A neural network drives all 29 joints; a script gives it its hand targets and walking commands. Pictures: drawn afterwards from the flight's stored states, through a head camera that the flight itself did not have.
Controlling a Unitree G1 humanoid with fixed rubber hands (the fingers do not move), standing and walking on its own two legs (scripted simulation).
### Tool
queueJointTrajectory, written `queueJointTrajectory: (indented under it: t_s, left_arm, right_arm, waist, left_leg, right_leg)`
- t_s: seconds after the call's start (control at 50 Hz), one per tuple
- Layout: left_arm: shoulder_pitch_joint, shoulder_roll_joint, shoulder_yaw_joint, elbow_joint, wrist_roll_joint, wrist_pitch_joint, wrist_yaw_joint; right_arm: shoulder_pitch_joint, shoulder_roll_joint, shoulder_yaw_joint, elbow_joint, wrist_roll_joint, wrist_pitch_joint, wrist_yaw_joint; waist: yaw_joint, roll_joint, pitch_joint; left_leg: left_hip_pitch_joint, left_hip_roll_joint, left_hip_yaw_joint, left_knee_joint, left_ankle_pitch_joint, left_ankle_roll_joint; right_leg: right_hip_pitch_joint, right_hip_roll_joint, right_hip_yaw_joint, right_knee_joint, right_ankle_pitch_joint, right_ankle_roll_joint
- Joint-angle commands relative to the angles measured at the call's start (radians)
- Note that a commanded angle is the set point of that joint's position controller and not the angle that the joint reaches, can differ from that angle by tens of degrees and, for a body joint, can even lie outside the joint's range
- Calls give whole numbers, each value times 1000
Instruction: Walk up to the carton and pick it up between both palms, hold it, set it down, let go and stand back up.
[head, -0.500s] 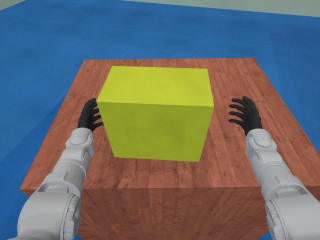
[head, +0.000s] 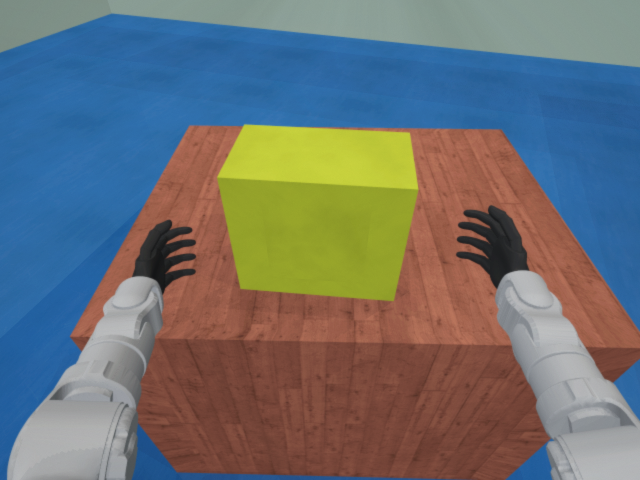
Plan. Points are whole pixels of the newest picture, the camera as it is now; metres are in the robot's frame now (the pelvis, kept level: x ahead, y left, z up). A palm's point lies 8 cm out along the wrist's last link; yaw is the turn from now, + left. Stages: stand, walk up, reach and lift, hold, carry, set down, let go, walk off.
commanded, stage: set down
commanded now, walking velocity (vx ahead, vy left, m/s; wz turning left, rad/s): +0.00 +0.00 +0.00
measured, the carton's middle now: (320, 214) +0.57 -0.02 +0.05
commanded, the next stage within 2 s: none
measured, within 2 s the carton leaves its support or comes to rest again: neither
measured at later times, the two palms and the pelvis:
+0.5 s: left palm (152, 316) +0.35 +0.21 +0.07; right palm (522, 318) +0.32 -0.26 +0.07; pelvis -0.02 +0.00 +0.00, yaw +0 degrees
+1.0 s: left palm (125, 380) +0.27 +0.22 +0.06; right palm (536, 380) +0.25 -0.26 +0.05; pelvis +0.02 +0.00 +0.01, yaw +0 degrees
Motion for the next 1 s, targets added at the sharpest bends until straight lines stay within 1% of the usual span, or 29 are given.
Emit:
queueJointTrajectory:
  t_s: [0.0,0.04,0.1,0.14,0.18,0.2,0.24,0.26,0.28,0.34,0.38,0.4,0.42,0.46,0.48,0.5,0.58,0.6,0.62,0.68,0.72,0.74,0.76,0.78,0.82,0.84,0.86,0.9,0.98]
  left_arm:
    - [-543,150,-180,-188,-132,-34,13]
    - [-435,179,-114,-331,-119,-57,64]
    - [-228,214,-8,-677,-59,-86,109]
    - [-331,230,-28,-531,-90,-73,118]
    - [-212,157,-104,-542,-126,-53,131]
    - [-283,172,-110,-457,-146,-31,122]
    - [-97,124,-135,-545,-155,-21,106]
    - [-247,160,-130,-471,-166,-6,90]
    - [-51,139,-111,-509,-144,2,79]
    - [-112,126,-70,-440,-88,44,44]
    - [132,104,11,-550,-22,78,35]
    - [-122,143,4,-437,-27,101,26]
    - [79,141,38,-510,-5,115,20]
    - [-97,160,19,-542,-40,117,28]
    - [-79,179,24,-595,-40,114,42]
    - [-6,174,25,-654,-49,106,45]
    - [149,219,55,-944,-73,53,74]
    - [329,198,51,-1041,-55,59,76]
    - [236,194,56,-1036,-60,64,75]
    - [470,170,77,-1111,-33,89,53]
    - [415,172,87,-1042,-36,96,47]
    - [646,144,93,-1119,-25,102,46]
    - [484,167,90,-1075,-28,115,36]
    - [672,147,94,-1138,-6,131,31]
    - [665,146,118,-1152,15,147,18]
    - [907,106,117,-1280,35,152,20]
    - [767,126,118,-1224,29,158,15]
    - [785,86,93,-1235,34,180,18]
    - [710,119,83,-1237,-6,204,29]
  right_arm:
    - [-450,-140,-96,8,-70,60,52]
    - [-364,-162,-136,-33,-86,19,57]
    - [-217,-183,-169,-313,-61,-104,46]
    - [-310,-192,-256,-297,-83,-78,45]
    - [-227,-161,-269,-371,-51,-68,56]
    - [-301,-146,-275,-368,-61,-40,49]
    - [-156,-134,-231,-457,-52,-59,51]
    - [-266,-129,-233,-414,-79,-35,49]
    - [-91,-115,-161,-437,-45,-36,51]
    - [-96,-132,-132,-326,-59,2,51]
    - [150,-117,-66,-319,-34,11,46]
    - [-78,-135,-117,-248,-65,52,37]
    - [99,-120,-86,-293,-53,51,36]
    - [-79,-119,-146,-362,-79,61,31]
    - [-61,-147,-207,-358,-108,58,33]
    - [-21,-130,-200,-448,-90,37,33]
    - [134,-115,-263,-694,-103,-59,12]
    - [309,-115,-230,-730,-78,-76,14]
    - [209,-101,-237,-721,-77,-73,18]
    - [409,-101,-197,-792,-50,-95,10]
    - [339,-121,-205,-803,-59,-88,8]
    - [546,-106,-167,-848,-32,-94,6]
    - [405,-127,-183,-812,-39,-82,5]
    - [572,-124,-158,-841,-13,-88,3]
    - [588,-116,-150,-854,-14,-76,-9]
    - [820,-121,-116,-912,17,-86,-6]
    - [727,-127,-151,-848,-9,-64,-10]
    - [737,-113,-160,-836,-12,-37,-2]
    - [677,-71,-193,-998,-57,29,2]
  waist:
    - [-10,-111,-109]
    - [18,-29,-234]
    - [62,17,-666]
    - [12,-4,-649]
    - [11,42,-525]
    - [-3,2,-463]
    - [-7,-34,-369]
    - [-23,-73,-339]
    - [-3,-108,-238]
    - [-17,-105,-81]
    - [33,-114,-5]
    - [14,-96,25]
    - [45,-134,19]
    - [28,-114,-15]
    - [5,-102,-57]
    - [36,-102,-97]
    - [7,-107,-346]
    - [0,-108,-393]
    - [21,-73,-399]
    - [26,-93,-369]
    - [22,-119,-279]
    - [24,-140,-245]
    - [21,-120,-188]
    - [22,-143,-150]
    - [35,-129,-107]
    - [49,-122,-100]
    - [28,-114,-45]
    - [32,-93,18]
    - [49,-117,140]
  left_leg:
    - [373,-49,-77,47,-233,16]
    - [333,-1,-71,-15,-141,6]
    - [363,0,-54,44,224,-33]
    - [212,-13,-55,38,2,-16]
    - [107,0,-100,-22,-164,2]
    - [45,-14,-84,-28,-214,11]
    - [155,-19,-64,-27,-102,10]
    - [118,-32,-44,-8,-144,17]
    - [186,-41,-46,1,-53,23]
    - [212,-49,-45,-37,-75,30]
    - [283,-53,-42,-56,29,32]
    - [203,-57,-35,-72,-70,36]
    - [250,-52,-38,-75,-7,36]
    - [182,-55,-30,-81,-89,36]
    - [224,-40,-40,-86,-79,27]
    - [236,-44,-39,-83,-58,28]
    - [252,-42,-27,-68,115,12]
    - [301,-41,-38,-55,227,12]
    - [277,-39,-29,-50,233,7]
    - [276,-60,-28,-29,394,7]
    - [206,-67,-27,-46,302,13]
    - [273,-67,-24,-55,360,9]
    - [226,-69,-28,-58,283,14]
    - [300,-69,-38,-61,344,9]
    - [293,-79,-30,-65,332,-3]
    - [393,-68,-37,-76,442,-8]
    - [370,-72,-37,-73,377,-14]
    - [398,-60,-32,-88,369,-21]
    - [353,-53,-10,-129,133,9]
  right_leg:
    - [-139,-80,77,-99,-422,-48]
    - [-12,-8,11,-12,-204,3]
    - [172,21,2,40,231,24]
    - [114,12,34,22,-36,8]
    - [166,25,19,68,-108,5]
    - [185,6,34,45,-178,5]
    - [226,-4,33,23,-85,13]
    - [177,-22,52,8,-157,20]
    - [215,-28,72,-9,-105,27]
    - [185,-18,61,-45,-125,23]
    - [263,-20,84,-76,-53,23]
    - [201,-25,85,-76,-160,23]
    - [276,-22,90,-92,-129,20]
    - [241,-24,83,-83,-233,22]
    - [234,-10,57,-71,-193,15]
    - [258,-13,64,-78,-176,15]
    - [436,-2,45,4,181,34]
    - [527,0,48,20,331,32]
    - [501,-5,51,25,327,29]
    - [615,-19,75,48,588,39]
    - [577,-24,74,53,533,43]
    - [626,-21,73,40,624,47]
    - [569,-33,77,40,573,49]
    - [593,-26,66,31,653,51]
    - [597,-36,76,16,688,60]
    - [636,-20,66,5,758,52]
    - [549,-25,75,-6,658,53]
    - [514,-12,65,-38,575,34]
    - [356,-24,83,-117,121,14]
